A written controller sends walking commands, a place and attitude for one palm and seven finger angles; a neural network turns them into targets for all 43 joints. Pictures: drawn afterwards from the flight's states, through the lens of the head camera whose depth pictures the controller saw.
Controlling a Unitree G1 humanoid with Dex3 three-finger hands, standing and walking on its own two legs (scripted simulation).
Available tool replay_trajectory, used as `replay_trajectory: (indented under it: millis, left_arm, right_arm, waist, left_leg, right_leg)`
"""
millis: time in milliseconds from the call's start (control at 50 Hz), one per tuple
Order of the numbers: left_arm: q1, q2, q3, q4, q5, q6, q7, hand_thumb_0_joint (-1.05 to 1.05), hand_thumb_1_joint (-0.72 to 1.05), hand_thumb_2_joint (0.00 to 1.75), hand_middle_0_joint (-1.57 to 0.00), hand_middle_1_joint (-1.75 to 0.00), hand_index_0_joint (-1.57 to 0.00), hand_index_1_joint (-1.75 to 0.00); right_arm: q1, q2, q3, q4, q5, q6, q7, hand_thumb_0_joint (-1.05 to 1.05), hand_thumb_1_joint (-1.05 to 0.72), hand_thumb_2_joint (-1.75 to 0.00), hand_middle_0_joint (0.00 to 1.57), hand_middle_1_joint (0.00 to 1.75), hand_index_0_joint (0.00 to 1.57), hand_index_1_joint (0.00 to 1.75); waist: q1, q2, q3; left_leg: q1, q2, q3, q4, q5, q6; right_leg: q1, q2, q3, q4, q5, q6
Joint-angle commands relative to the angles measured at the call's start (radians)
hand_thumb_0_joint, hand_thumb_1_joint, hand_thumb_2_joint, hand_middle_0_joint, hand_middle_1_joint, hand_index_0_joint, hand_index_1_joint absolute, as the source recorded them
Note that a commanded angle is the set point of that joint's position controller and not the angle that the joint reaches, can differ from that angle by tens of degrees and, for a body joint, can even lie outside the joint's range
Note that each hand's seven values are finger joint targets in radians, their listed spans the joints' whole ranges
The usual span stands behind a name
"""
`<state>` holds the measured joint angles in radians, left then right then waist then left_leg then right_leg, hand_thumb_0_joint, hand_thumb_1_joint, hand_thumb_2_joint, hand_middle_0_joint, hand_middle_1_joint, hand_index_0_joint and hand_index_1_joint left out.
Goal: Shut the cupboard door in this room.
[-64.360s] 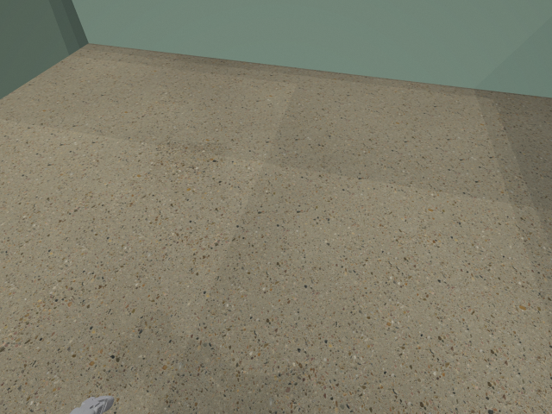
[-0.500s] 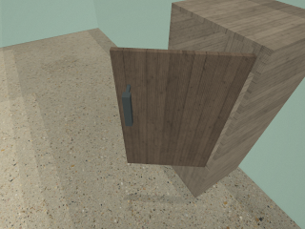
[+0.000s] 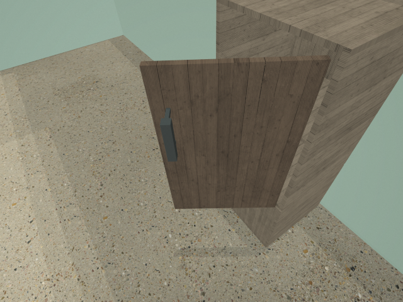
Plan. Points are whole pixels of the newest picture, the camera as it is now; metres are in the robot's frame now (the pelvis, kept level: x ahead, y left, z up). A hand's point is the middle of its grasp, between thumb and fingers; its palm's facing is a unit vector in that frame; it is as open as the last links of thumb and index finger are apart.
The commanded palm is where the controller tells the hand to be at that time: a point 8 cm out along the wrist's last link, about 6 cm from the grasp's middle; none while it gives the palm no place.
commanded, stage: look again from close up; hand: left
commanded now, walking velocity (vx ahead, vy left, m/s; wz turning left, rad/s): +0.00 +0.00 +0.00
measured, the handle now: (170, 135) +0.48 +0.10 +0.06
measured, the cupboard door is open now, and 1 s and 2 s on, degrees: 55 55 55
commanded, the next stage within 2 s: shuffle to correct the standing spot in 0.48 s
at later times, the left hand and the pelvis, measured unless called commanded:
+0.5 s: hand out of the picture +0.01 +0.15 -0.17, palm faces +0.02 -0.98 -0.20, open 7.3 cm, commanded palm none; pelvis +0.03 -0.02 +0.00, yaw +1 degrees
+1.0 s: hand out of the picture +0.04 +0.11 -0.18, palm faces +0.02 -0.98 -0.21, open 7.4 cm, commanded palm none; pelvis +0.03 -0.07 -0.01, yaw +0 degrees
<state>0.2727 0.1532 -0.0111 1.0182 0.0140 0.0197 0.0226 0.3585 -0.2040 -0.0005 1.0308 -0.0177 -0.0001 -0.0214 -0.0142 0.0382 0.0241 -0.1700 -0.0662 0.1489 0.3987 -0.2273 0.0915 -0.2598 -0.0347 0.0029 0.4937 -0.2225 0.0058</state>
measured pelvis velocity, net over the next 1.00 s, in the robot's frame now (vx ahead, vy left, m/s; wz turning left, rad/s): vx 0.03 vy -0.07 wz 0.00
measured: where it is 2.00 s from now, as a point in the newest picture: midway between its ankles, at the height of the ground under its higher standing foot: outside the picture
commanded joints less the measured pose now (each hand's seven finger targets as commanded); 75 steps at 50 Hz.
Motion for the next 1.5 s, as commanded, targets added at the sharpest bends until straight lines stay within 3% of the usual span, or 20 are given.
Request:
replay_trajectory:
  millis: [0, 560, 700, 880, 940, 960, 980, 1000, 1060, 1100, 1160, 1280, 1320, 1360, 1380, 1400, 1420, 1440, 1460, 1480]
  left_arm:
    - [0.036, 0.100, 0.018, -0.020, 0.000, -0.022, 0.009, 0.00, 0.90, 0.90, -0.20, -0.30, -0.20, -0.30]
    - [0.074, 0.070, 0.005, 0.073, -0.004, -0.043, 0.018, 0.00, 0.90, 0.90, -0.20, -0.30, -0.20, -0.30]
    - [0.088, 0.062, 0.022, 0.071, 0.002, -0.015, 0.008, 0.00, 0.90, 0.90, -0.20, -0.30, -0.20, -0.30]
    - [0.087, 0.052, 0.062, -0.005, 0.018, 0.024, -0.014, 0.00, 0.90, 0.90, -0.20, -0.30, -0.20, -0.30]
    - [0.130, 0.072, 0.074, -0.014, 0.024, 0.020, -0.016, 0.00, 0.90, 0.90, -0.20, -0.30, -0.20, -0.30]
    - [0.144, 0.104, 0.078, -0.013, 0.026, 0.015, -0.011, 0.00, 0.90, 0.90, -0.20, -0.30, -0.20, -0.30]
    - [0.173, 0.135, 0.084, -0.013, 0.024, 0.013, -0.005, 0.00, 0.90, 0.90, -0.20, -0.30, -0.20, -0.30]
    - [0.183, 0.129, 0.083, -0.016, 0.019, 0.016, 0.000, 0.00, 0.90, 0.90, -0.20, -0.30, -0.20, -0.30]
    - [0.090, 0.093, 0.078, -0.055, 0.014, 0.010, 0.006, 0.00, 0.90, 0.90, -0.20, -0.30, -0.20, -0.30]
    - [0.101, 0.089, 0.075, -0.058, 0.009, -0.017, 0.011, 0.00, 0.90, 0.90, -0.20, -0.30, -0.20, -0.30]
    - [0.132, 0.086, 0.068, -0.039, 0.007, -0.048, 0.022, 0.00, 0.90, 0.90, -0.20, -0.30, -0.20, -0.30]
    - [0.087, 0.127, 0.080, -0.019, 0.005, -0.045, 0.027, 0.00, 0.90, 0.90, -0.20, -0.30, -0.20, -0.30]
    - [0.051, 0.140, 0.088, -0.020, 0.001, -0.031, 0.030, 0.00, 0.90, 0.90, -0.20, -0.30, -0.20, -0.30]
    - [0.007, 0.147, 0.096, -0.027, -0.012, -0.014, 0.030, 0.00, 0.90, 0.90, -0.20, -0.30, -0.20, -0.30]
    - [-0.005, 0.133, 0.098, -0.034, -0.022, -0.003, 0.032, 0.00, 0.90, 0.90, -0.20, -0.30, -0.20, -0.30]
    - [0.025, 0.093, 0.089, -0.034, -0.037, 0.015, 0.034, 0.00, 0.90, 0.90, -0.20, -0.30, -0.20, -0.30]
    - [0.119, 0.068, 0.083, -0.025, -0.038, 0.041, 0.050, 0.00, 0.90, 0.90, -0.20, -0.30, -0.20, -0.30]
    - [0.185, 0.080, 0.089, -0.025, -0.022, 0.053, 0.045, 0.00, 0.90, 0.90, -0.20, -0.30, -0.20, -0.30]
    - [0.217, 0.076, 0.094, -0.035, 0.000, 0.057, 0.036, 0.00, 0.90, 0.90, -0.20, -0.30, -0.20, -0.30]
    - [0.223, 0.057, 0.087, -0.034, 0.013, 0.045, 0.026, 0.00, 0.90, 0.90, -0.20, -0.30, -0.20, -0.30]
  right_arm:
    - [0.003, -0.074, -0.006, -0.037, 0.001, -0.034, -0.006, 0.00, -0.90, -0.90, 0.20, 0.30, 0.20, 0.30]
    - [-0.002, -0.029, 0.002, 0.070, 0.008, -0.042, -0.020, 0.00, -0.90, -0.90, 0.20, 0.30, 0.20, 0.30]
    - [-0.002, -0.051, -0.017, 0.078, 0.000, -0.032, -0.039, 0.00, -0.90, -0.90, 0.20, 0.30, 0.20, 0.30]
    - [-0.035, -0.113, -0.067, 0.039, -0.014, -0.003, -0.058, 0.00, -0.90, -0.90, 0.20, 0.30, 0.20, 0.30]
    - [-0.066, -0.092, -0.072, 0.019, -0.012, 0.000, -0.056, 0.00, -0.90, -0.90, 0.20, 0.30, 0.20, 0.30]
    - [-0.060, -0.059, -0.067, 0.012, -0.005, 0.002, -0.056, 0.00, -0.90, -0.90, 0.20, 0.30, 0.20, 0.30]
    - [-0.066, -0.017, -0.058, 0.003, 0.001, 0.012, -0.055, 0.00, -0.90, -0.90, 0.20, 0.30, 0.20, 0.30]
    - [-0.088, -0.030, -0.060, -0.003, 0.002, 0.024, -0.055, 0.00, -0.90, -0.90, 0.20, 0.30, 0.20, 0.30]
    - [-0.083, -0.033, -0.065, 0.007, -0.001, 0.025, -0.043, 0.00, -0.90, -0.90, 0.20, 0.30, 0.20, 0.30]
    - [-0.075, -0.013, -0.059, 0.003, -0.003, 0.019, -0.030, 0.00, -0.90, -0.90, 0.20, 0.30, 0.20, 0.30]
    - [-0.062, 0.007, -0.046, 0.001, 0.003, 0.016, -0.021, 0.00, -0.90, -0.90, 0.20, 0.30, 0.20, 0.30]
    - [0.058, -0.029, -0.055, 0.020, 0.022, 0.016, -0.042, 0.00, -0.90, -0.90, 0.20, 0.30, 0.20, 0.30]
    - [0.134, -0.021, -0.061, 0.041, 0.025, 0.012, -0.050, 0.00, -0.90, -0.90, 0.20, 0.30, 0.20, 0.30]
    - [0.203, -0.020, -0.059, 0.056, 0.020, 0.002, -0.058, 0.00, -0.90, -0.90, 0.20, 0.30, 0.20, 0.30]
    - [0.227, -0.030, -0.060, 0.053, 0.017, -0.004, -0.063, 0.00, -0.90, -0.90, 0.20, 0.30, 0.20, 0.30]
    - [0.172, -0.053, -0.058, 0.016, 0.009, -0.009, -0.069, 0.00, -0.90, -0.90, 0.20, 0.30, 0.20, 0.30]
    - [-0.027, -0.028, -0.045, -0.073, 0.010, 0.001, -0.061, 0.00, -0.90, -0.90, 0.20, 0.30, 0.20, 0.30]
    - [-0.227, -0.029, -0.037, -0.146, -0.001, 0.003, -0.046, 0.00, -0.90, -0.90, 0.20, 0.30, 0.20, 0.30]
    - [-0.312, -0.045, -0.038, -0.181, -0.005, -0.001, -0.033, 0.00, -0.90, -0.90, 0.20, 0.30, 0.20, 0.30]
    - [-0.309, -0.063, -0.040, -0.183, -0.018, 0.001, -0.024, 0.00, -0.90, -0.90, 0.20, 0.30, 0.20, 0.30]
  waist:
    - [0.019, -0.021, 0.038]
    - [0.010, -0.043, 0.023]
    - [0.007, -0.018, 0.033]
    - [0.015, 0.060, 0.054]
    - [0.035, -0.058, 0.026]
    - [0.036, -0.197, -0.008]
    - [0.055, -0.322, -0.027]
    - [0.071, -0.296, -0.031]
    - [0.028, -0.131, -0.007]
    - [0.023, -0.035, -0.031]
    - [0.024, -0.006, -0.054]
    - [0.004, -0.197, -0.012]
    - [-0.016, -0.224, 0.006]
    - [-0.050, -0.139, 0.026]
    - [-0.067, -0.028, 0.033]
    - [-0.038, 0.188, 0.048]
    - [0.054, 0.356, 0.096]
    - [0.120, 0.258, 0.125]
    - [0.163, 0.202, 0.124]
    - [0.169, 0.102, 0.116]
  left_leg:
    - [-0.071, 0.191, -0.222, -0.170, -0.079, -0.036]
    - [0.048, 0.180, -0.162, -0.091, 0.177, -0.046]
    - [0.065, 0.239, -0.185, -0.066, 0.259, -0.030]
    - [-0.024, 0.393, -0.278, -0.027, 0.287, 0.066]
    - [-0.141, 0.273, -0.165, 0.099, 0.141, -0.007]
    - [-0.183, 0.172, -0.059, 0.230, 0.001, -0.051]
    - [-0.261, 0.064, -0.013, 0.446, -0.312, -0.082]
    - [-0.277, 0.063, -0.103, 0.608, -0.392, -0.074]
    - [-0.325, 0.091, -0.128, 0.770, -0.276, -0.083]
    - [-0.332, 0.091, -0.141, 0.744, -0.211, -0.095]
    - [-0.318, 0.095, -0.165, 0.594, -0.159, -0.105]
    - [-0.168, 0.048, -0.113, 0.193, -0.201, -0.094]
    - [-0.059, 0.016, -0.064, 0.061, -0.134, -0.078]
    - [0.085, 0.006, -0.032, -0.082, 0.021, -0.057]
    - [0.133, 0.088, -0.098, -0.133, 0.037, -0.017]
    - [-0.014, 0.278, -0.305, -0.201, -0.072, 0.077]
    - [-0.395, 0.456, -0.498, -0.241, -0.125, 0.161]
    - [-0.611, 0.456, -0.493, -0.238, -0.178, 0.160]
    - [-0.670, 0.390, -0.419, -0.246, -0.204, 0.114]
    - [-0.574, 0.317, -0.380, -0.240, -0.221, 0.086]
  right_leg:
    - [0.020, -0.054, 0.073, -0.070, -0.001, -0.059]
    - [0.062, -0.074, 0.090, -0.110, 0.199, -0.059]
    - [0.016, -0.037, 0.040, -0.044, 0.166, -0.048]
    - [-0.084, 0.000, -0.007, 0.148, -0.063, -0.046]
    - [0.036, -0.042, 0.076, 0.014, 0.194, -0.068]
    - [0.089, -0.126, 0.181, -0.063, 0.324, -0.089]
    - [0.138, -0.214, 0.299, -0.170, 0.424, -0.146]
    - [0.111, -0.226, 0.323, -0.214, 0.399, -0.176]
    - [0.090, -0.172, 0.234, -0.195, 0.343, -0.239]
    - [0.126, -0.164, 0.229, -0.196, 0.349, -0.218]
    - [0.210, -0.168, 0.256, -0.224, 0.372, -0.076]
    - [0.287, -0.129, 0.179, -0.271, 0.695, 0.127]
    - [0.241, -0.104, 0.124, -0.261, 0.745, 0.159]
    - [0.136, -0.046, 0.055, -0.227, 0.622, 0.207]
    - [0.054, -0.007, 0.031, -0.097, 0.469, 0.215]
    - [0.017, 0.030, 0.037, 0.171, 0.142, 0.171]
    - [0.134, 0.007, 0.110, 0.555, -0.346, 0.035]
    - [0.197, -0.023, 0.212, 0.723, -0.361, -0.066]
    - [0.189, -0.009, 0.196, 0.753, -0.317, -0.072]
    - [0.114, 0.013, 0.106, 0.656, -0.281, -0.052]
